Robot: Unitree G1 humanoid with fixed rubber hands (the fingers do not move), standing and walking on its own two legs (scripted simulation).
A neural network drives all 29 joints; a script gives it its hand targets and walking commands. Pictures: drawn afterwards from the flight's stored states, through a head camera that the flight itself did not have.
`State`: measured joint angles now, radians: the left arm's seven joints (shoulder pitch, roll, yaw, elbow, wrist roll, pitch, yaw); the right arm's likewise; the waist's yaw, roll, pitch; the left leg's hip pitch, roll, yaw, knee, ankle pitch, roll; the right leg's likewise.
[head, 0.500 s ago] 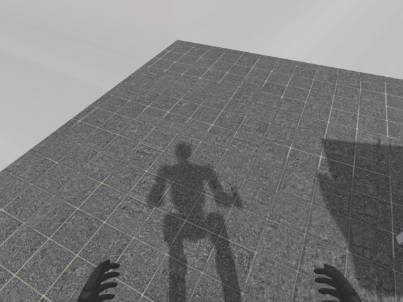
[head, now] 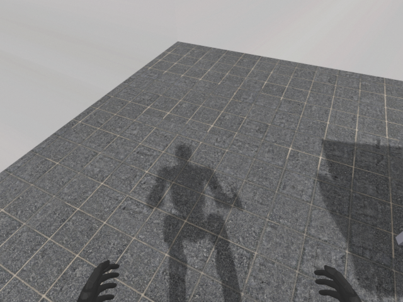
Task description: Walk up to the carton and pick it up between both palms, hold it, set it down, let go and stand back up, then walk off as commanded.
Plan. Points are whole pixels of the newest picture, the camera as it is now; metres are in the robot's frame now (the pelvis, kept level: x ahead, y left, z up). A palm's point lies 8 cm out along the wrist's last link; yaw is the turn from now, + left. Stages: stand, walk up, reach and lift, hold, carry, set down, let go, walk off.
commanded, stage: stand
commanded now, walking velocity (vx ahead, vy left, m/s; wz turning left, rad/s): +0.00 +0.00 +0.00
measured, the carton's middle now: out of the picture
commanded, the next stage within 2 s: none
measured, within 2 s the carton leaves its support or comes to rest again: neither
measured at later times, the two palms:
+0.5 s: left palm out of the picture +0.15 +0.25 -0.07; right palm out of the picture +0.14 -0.26 -0.07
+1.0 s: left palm out of the picture +0.15 +0.25 -0.07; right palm out of the picture +0.14 -0.26 -0.08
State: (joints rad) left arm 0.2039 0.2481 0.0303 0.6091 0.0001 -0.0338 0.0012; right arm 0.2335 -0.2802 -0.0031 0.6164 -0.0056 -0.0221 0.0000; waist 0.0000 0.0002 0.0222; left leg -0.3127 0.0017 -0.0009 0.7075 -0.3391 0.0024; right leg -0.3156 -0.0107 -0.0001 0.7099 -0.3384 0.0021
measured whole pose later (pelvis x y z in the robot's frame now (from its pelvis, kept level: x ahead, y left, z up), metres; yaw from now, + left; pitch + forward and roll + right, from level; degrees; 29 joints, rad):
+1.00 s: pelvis +0.00 +0.00 +0.00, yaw +0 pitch -3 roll +0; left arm 0.20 0.25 0.03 0.63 0.00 -0.03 0.00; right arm 0.22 -0.28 0.00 0.64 -0.01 -0.02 0.00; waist 0.00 0.00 0.02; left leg -0.31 0.00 0.00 0.71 -0.34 0.00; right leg -0.32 -0.01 0.00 0.71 -0.34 0.00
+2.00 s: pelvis +0.00 +0.00 +0.00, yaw +0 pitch -3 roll +0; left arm 0.20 0.26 0.03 0.66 0.00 -0.03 0.00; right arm 0.20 -0.29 0.00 0.68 -0.01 -0.02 0.00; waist 0.00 0.00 0.02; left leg -0.31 0.00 0.00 0.68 -0.32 0.00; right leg -0.31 -0.01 0.00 0.68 -0.32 0.00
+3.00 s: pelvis +0.00 +0.00 +0.00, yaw -2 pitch -2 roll +0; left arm 0.21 0.27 0.04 0.68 0.01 0.03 -0.04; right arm 0.18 -0.30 -0.01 0.71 -0.01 -0.02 0.00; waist 0.00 0.00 0.02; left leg -0.31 0.02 0.03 0.66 -0.31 0.01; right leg -0.36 0.00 0.01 0.72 -0.30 -0.02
